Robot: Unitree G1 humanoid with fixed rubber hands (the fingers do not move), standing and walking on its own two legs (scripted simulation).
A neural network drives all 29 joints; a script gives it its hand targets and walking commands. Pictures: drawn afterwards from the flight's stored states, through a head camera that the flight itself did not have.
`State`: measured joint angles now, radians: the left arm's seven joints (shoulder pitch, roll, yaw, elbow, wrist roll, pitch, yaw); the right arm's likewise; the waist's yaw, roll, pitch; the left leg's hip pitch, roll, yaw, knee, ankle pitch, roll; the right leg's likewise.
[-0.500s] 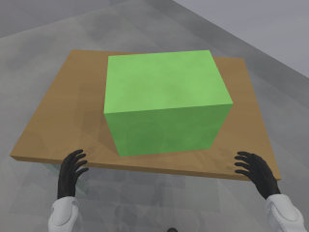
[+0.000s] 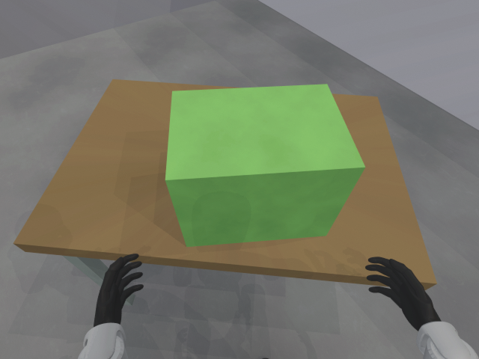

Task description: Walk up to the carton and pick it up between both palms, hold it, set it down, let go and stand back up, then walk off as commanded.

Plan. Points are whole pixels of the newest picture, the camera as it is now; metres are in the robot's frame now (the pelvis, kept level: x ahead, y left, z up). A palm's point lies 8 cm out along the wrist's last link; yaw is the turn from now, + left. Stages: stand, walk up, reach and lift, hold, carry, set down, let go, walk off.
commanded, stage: set down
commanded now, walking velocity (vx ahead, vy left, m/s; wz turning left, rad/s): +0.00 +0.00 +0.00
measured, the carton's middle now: (254, 168) +0.47 -0.02 +0.00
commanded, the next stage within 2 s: let go in 1.66 s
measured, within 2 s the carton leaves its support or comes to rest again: neither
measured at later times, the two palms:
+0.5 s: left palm (114, 318) +0.18 +0.21 -0.04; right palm (398, 320) +0.18 -0.25 -0.04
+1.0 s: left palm (114, 328) +0.17 +0.22 -0.06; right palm (379, 334) +0.17 -0.22 -0.07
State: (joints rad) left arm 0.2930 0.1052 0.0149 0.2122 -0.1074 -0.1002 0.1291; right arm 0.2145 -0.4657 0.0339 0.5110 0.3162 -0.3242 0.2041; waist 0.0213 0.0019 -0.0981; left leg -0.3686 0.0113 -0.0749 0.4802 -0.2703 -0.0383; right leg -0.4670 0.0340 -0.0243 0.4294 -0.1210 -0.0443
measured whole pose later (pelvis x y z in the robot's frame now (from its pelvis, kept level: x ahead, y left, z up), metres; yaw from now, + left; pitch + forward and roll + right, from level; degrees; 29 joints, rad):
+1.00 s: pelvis +0.01 +0.00 +0.00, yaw +0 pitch +5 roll +0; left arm 0.26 0.13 0.01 0.31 -0.07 0.07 0.06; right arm 0.23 -0.25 0.03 0.61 0.09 -0.28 0.06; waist 0.02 -0.01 -0.01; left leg -0.29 0.01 -0.07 0.48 -0.29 -0.03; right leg -0.38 0.03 -0.02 0.43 -0.14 -0.04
